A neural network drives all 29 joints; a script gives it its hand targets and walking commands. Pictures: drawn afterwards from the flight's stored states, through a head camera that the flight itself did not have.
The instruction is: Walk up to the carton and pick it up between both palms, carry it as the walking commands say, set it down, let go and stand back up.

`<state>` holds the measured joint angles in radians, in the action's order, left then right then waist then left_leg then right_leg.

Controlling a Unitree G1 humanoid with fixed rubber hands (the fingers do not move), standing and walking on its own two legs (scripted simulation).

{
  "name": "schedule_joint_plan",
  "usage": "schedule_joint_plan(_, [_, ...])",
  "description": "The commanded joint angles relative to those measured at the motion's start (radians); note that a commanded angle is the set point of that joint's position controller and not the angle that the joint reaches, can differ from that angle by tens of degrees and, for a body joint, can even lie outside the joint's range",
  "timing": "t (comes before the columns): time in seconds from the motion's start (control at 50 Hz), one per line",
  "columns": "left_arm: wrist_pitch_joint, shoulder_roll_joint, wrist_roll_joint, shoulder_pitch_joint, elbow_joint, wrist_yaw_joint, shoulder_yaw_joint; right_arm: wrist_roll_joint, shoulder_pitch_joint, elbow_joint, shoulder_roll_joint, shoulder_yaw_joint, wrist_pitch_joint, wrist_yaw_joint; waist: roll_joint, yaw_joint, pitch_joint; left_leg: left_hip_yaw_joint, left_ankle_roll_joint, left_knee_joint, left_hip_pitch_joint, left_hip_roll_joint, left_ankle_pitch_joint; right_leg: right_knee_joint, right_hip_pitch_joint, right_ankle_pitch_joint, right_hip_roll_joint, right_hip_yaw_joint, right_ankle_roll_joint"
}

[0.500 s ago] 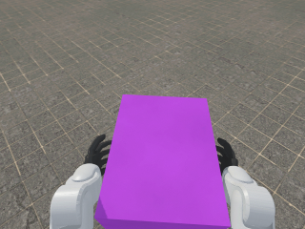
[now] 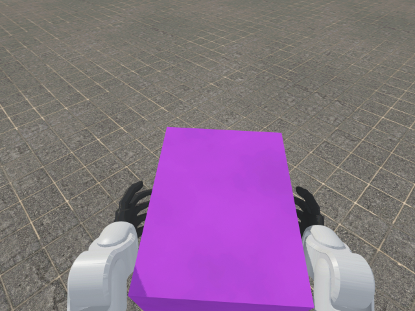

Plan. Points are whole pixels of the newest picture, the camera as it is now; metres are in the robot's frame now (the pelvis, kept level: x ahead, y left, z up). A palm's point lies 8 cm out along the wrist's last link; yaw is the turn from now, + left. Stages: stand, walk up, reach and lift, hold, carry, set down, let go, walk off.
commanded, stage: carry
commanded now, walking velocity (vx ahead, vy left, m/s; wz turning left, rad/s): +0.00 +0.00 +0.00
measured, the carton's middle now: (217, 235) +0.28 -0.01 +0.03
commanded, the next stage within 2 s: none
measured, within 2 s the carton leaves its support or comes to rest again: neither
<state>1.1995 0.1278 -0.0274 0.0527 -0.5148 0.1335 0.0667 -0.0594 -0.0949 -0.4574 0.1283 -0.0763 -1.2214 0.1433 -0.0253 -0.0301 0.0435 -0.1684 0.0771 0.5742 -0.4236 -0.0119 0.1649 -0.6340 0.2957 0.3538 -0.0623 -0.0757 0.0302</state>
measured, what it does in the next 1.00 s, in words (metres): stands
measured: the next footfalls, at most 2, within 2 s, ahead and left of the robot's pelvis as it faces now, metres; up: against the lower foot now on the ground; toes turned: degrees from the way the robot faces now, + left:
right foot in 1.64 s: +0.07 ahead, -0.19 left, +0.00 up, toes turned +5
left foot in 1.96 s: +0.04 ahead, +0.00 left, +0.00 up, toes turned +34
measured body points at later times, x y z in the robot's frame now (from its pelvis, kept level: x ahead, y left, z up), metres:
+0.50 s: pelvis -0.02 +0.01 +0.00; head -0.05 +0.00 +0.45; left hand +0.23 +0.15 +0.11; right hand +0.23 -0.15 +0.10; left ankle +0.09 +0.08 -0.72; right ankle +0.00 -0.13 -0.72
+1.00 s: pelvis +0.00 -0.01 +0.01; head -0.02 -0.02 +0.46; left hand +0.26 +0.14 +0.11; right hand +0.26 -0.17 +0.09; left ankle +0.09 +0.08 -0.72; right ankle +0.00 -0.13 -0.72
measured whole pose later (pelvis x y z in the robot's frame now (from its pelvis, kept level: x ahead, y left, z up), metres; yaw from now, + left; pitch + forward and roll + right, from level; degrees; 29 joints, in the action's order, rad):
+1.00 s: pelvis +0.00 -0.01 +0.01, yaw +1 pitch +1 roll +0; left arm 1.22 0.13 -0.03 0.05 -0.51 0.14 0.07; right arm -0.06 -0.09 -0.46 0.13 -0.08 -1.24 0.15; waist -0.04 -0.03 0.08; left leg -0.16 0.06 0.52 -0.42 -0.03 0.13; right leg -0.60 0.30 0.32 -0.05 -0.10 0.00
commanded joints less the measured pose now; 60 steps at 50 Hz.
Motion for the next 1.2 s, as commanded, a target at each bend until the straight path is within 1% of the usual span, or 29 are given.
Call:
schedule_joint_plan(0.0, [-0.002, 0.814, 0.244, 0.4, -0.051, -0.114, -0.609, 0.323, -0.429, -0.149, 0.835, 0.682, 0.021, -0.135, 0.159, 0.036, 0.234, 0.152, -0.114, -0.15, 0.085, -0.102, 0.1, 0.357, -0.032, 0.155, -0.213, 0.225, -0.065])
schedule_joint_plan(0.02, [0.0, 0.817, 0.243, 0.414, -0.027, -0.115, -0.609, 0.315, -0.452, -0.14, 0.816, 0.671, 0.02, -0.135, 0.164, 0.029, 0.22, 0.118, -0.108, -0.112, 0.161, -0.086, 0.054, 0.356, 0.073, 0.164, -0.213, 0.189, -0.067])
schedule_joint_plan(0.06, [0.0, 0.815, 0.242, 0.41, -0.011, -0.119, -0.603, 0.313, -0.462, -0.13, 0.813, 0.662, 0.02, -0.134, 0.104, 0.022, 0.229, 0.126, -0.096, -0.131, 0.238, -0.105, 0.006, 0.302, 0.124, 0.102, -0.153, 0.114, -0.049])
schedule_joint_plan(0.1, [0.002, 0.812, 0.233, 0.409, -0.003, -0.115, -0.603, 0.314, -0.465, -0.136, 0.798, 0.649, 0.019, -0.132, 0.042, 0.021, 0.247, 0.173, -0.082, -0.187, 0.239, -0.132, 0.07, 0.234, 0.118, 0.1, -0.104, 0.075, -0.038])
schedule_joint_plan(0.14, [0.005, 0.794, 0.232, 0.437, -0.007, -0.109, -0.605, 0.314, -0.449, -0.105, 0.788, 0.632, 0.013, -0.133, -0.009, 0.026, 0.229, 0.217, -0.085, -0.268, 0.158, -0.159, 0.211, 0.185, 0.075, 0.101, -0.066, 0.04, -0.04])
schedule_joint_plan(0.18, [0.006, 0.786, 0.229, 0.429, -0.012, -0.105, -0.605, 0.313, -0.439, -0.098, 0.781, 0.63, 0.011, -0.133, -0.011, 0.03, 0.221, 0.23, -0.089, -0.316, 0.117, -0.164, 0.292, 0.163, 0.044, 0.107, -0.046, 0.016, -0.045])
schedule_joint_plan(0.22, [0.007, 0.797, 0.236, 0.445, -0.006, -0.104, -0.612, 0.309, -0.458, -0.094, 0.78, 0.624, 0.012, -0.131, -0.002, 0.031, 0.233, 0.215, -0.091, -0.32, 0.121, -0.165, 0.3, 0.151, 0.034, 0.083, -0.033, -0.001, -0.045])
schedule_joint_plan(0.24, [0.009, 0.787, 0.23, 0.431, 0.0, -0.1, -0.611, 0.309, -0.449, -0.096, 0.764, 0.618, 0.012, -0.132, -0.036, 0.032, 0.233, 0.216, -0.099, -0.338, 0.11, -0.16, 0.322, 0.14, 0.031, 0.093, -0.022, -0.011, -0.049])
schedule_joint_plan(0.28, [0.009, 0.785, 0.232, 0.454, -0.009, -0.099, -0.614, 0.311, -0.456, -0.089, 0.771, 0.616, 0.01, -0.132, -0.031, 0.034, 0.225, 0.228, -0.1, -0.356, 0.098, -0.175, 0.355, 0.141, 0.017, 0.081, -0.009, -0.024, -0.052])
schedule_joint_plan(0.3, [0.007, 0.791, 0.231, 0.441, 0.0, -0.099, -0.608, 0.315, -0.471, -0.098, 0.774, 0.626, 0.012, -0.132, -0.007, 0.035, 0.217, 0.219, -0.098, -0.343, 0.1, -0.171, 0.346, 0.148, 0.028, 0.079, -0.012, -0.016, -0.055])
schedule_joint_plan(0.32, [0.006, 0.792, 0.236, 0.448, -0.004, -0.098, -0.614, 0.313, -0.459, -0.087, 0.775, 0.623, 0.013, -0.131, -0.022, 0.034, 0.232, 0.218, -0.1, -0.341, 0.115, -0.169, 0.337, 0.148, 0.021, 0.083, -0.008, -0.017, -0.061])
schedule_joint_plan(0.38, [0.007, 0.778, 0.232, 0.443, -0.006, -0.097, -0.609, 0.311, -0.45, -0.083, 0.766, 0.622, 0.012, -0.13, -0.007, 0.033, 0.224, 0.203, -0.092, -0.314, 0.113, -0.16, 0.33, 0.168, 0.044, 0.1, -0.022, 0.005, -0.063])
schedule_joint_plan(0.52, [0.0, 0.787, 0.242, 0.459, -0.017, -0.098, -0.621, 0.315, -0.465, -0.096, 0.773, 0.635, 0.019, -0.128, -0.001, 0.031, 0.249, 0.197, -0.083, -0.275, 0.158, -0.156, 0.262, 0.182, 0.048, 0.077, -0.017, 0.022, -0.072])
schedule_joint_plan(0.54, [0.004, 0.773, 0.235, 0.441, 0.002, -0.098, -0.611, 0.31, -0.45, -0.085, 0.758, 0.631, 0.016, -0.127, 0.015, 0.031, 0.234, 0.197, -0.081, -0.271, 0.148, -0.151, 0.253, 0.184, 0.055, 0.081, -0.021, 0.029, -0.074])
schedule_joint_plan(0.58, [0.001, 0.777, 0.233, 0.438, -0.001, -0.099, -0.609, 0.314, -0.46, -0.094, 0.765, 0.639, 0.018, -0.127, 0.017, 0.032, 0.24, 0.184, -0.078, -0.247, 0.161, -0.148, 0.227, 0.202, 0.063, 0.069, -0.03, 0.043, -0.074])
schedule_joint_plan(0.6, [0.001, 0.779, 0.236, 0.447, -0.005, -0.096, -0.615, 0.31, -0.451, -0.092, 0.757, 0.628, 0.02, -0.126, -0.008, 0.03, 0.25, 0.191, -0.076, -0.256, 0.167, -0.149, 0.216, 0.181, 0.055, 0.054, -0.025, 0.036, -0.073])
schedule_joint_plan(0.64, [0.0, 0.775, 0.237, 0.455, -0.003, -0.099, -0.615, 0.308, -0.464, -0.095, 0.758, 0.631, 0.02, -0.125, 0.024, 0.03, 0.24, 0.185, -0.076, -0.241, 0.166, -0.149, 0.192, 0.194, 0.056, 0.045, -0.027, 0.037, -0.072])
schedule_joint_plan(0.7, [-0.003, 0.773, 0.232, 0.427, 0.005, -0.101, -0.604, 0.313, -0.469, -0.108, 0.761, 0.644, 0.022, -0.124, 0.045, 0.03, 0.26, 0.173, -0.072, -0.208, 0.183, -0.144, 0.146, 0.21, 0.055, 0.043, -0.04, 0.052, -0.074])
schedule_joint_plan(0.72, [-0.005, 0.778, 0.239, 0.454, -0.007, -0.099, -0.615, 0.31, -0.453, -0.079, 0.773, 0.639, 0.022, -0.125, 0.02, 0.029, 0.255, 0.174, -0.071, -0.21, 0.188, -0.143, 0.139, 0.209, 0.064, 0.032, -0.041, 0.059, -0.073])
schedule_joint_plan(0.76, [-0.008, 0.78, 0.238, 0.44, 0.001, -0.104, -0.613, 0.312, -0.465, -0.097, 0.77, 0.647, 0.027, -0.126, 0.04, 0.028, 0.275, 0.171, -0.068, -0.19, 0.21, -0.141, 0.076, 0.198, 0.054, -0.007, -0.047, 0.053, -0.071])
schedule_joint_plan(0.86, [-0.012, 0.778, 0.241, 0.435, -0.007, -0.102, -0.62, 0.312, -0.439, -0.089, 0.775, 0.649, 0.027, -0.126, 0.032, 0.027, 0.29, 0.157, -0.064, -0.159, 0.224, -0.134, 0.02, 0.192, 0.056, -0.038, -0.062, 0.06, -0.068])
schedule_joint_plan(0.88, [-0.015, 0.778, 0.239, 0.422, -0.007, -0.105, -0.618, 0.319, -0.454, -0.103, 0.779, 0.66, 0.031, -0.127, 0.053, 0.027, 0.303, 0.16, -0.061, -0.156, 0.229, -0.139, -0.01, 0.188, 0.038, -0.063, -0.062, 0.052, -0.067])
schedule_joint_plan(0.92, [-0.016, 0.778, 0.244, 0.434, -0.017, -0.103, -0.624, 0.318, -0.454, -0.107, 0.775, 0.654, 0.031, -0.127, 0.039, 0.027, 0.3, 0.181, -0.055, -0.15, 0.221, -0.15, -0.051, 0.158, 0.034, -0.062, -0.047, 0.026, -0.062])
schedule_joint_plan(0.96, [-0.015, 0.78, 0.235, 0.429, -0.002, -0.107, -0.623, 0.319, -0.461, -0.109, 0.773, 0.655, 0.032, -0.128, 0.042, 0.029, 0.289, 0.207, -0.048, -0.154, 0.186, -0.154, -0.022, 0.124, 0.021, -0.013, -0.027, -0.005, -0.067])
schedule_joint_plan(0.98, [-0.016, 0.786, 0.241, 0.427, -0.013, -0.106, -0.631, 0.322, -0.451, -0.123, 0.775, 0.656, 0.034, -0.128, 0.007, 0.03, 0.295, 0.222, -0.049, -0.166, 0.175, -0.161, 0.003, 0.108, 0.005, 0.012, -0.018, -0.018, -0.069])
schedule_joint_plan(1.04, [-0.016, 0.786, 0.251, 0.43, -0.046, -0.103, -0.625, 0.335, -0.462, -0.147, 0.793, 0.671, 0.032, -0.126, -0.002, 0.032, 0.281, 0.275, -0.046, -0.191, 0.137, -0.197, 0.017, 0.072, -0.016, 0.039, -0.006, -0.051, -0.059])
schedule_joint_plan(1.08, [-0.011, 0.789, 0.254, 0.424, -0.044, -0.103, -0.621, 0.335, -0.458, -0.139, 0.799, 0.674, 0.027, -0.125, -0.004, 0.033, 0.265, 0.289, -0.048, -0.201, 0.097, -0.201, 0.068, 0.093, -0.039, 0.073, 0.0, -0.055, -0.063])
schedule_joint_plan(1.14, [-0.011, 0.788, 0.255, 0.413, -0.051, -0.103, -0.623, 0.331, -0.454, -0.152, 0.794, 0.675, 0.027, -0.124, 0.008, 0.038, 0.252, 0.254, -0.067, -0.156, 0.034, -0.171, 0.06, 0.125, -0.09, 0.059, -0.032, -0.036, -0.073])
schedule_joint_plan(1.18, [-0.014, 0.813, 0.26, 0.414, -0.057, -0.106, -0.628, 0.341, -0.473, -0.178, 0.819, 0.693, 0.029, -0.127, 0.067, 0.037, 0.263, 0.191, -0.079, -0.066, 0.004, -0.136, -0.017, 0.142, -0.125, 0.002, -0.074, -0.025, -0.085])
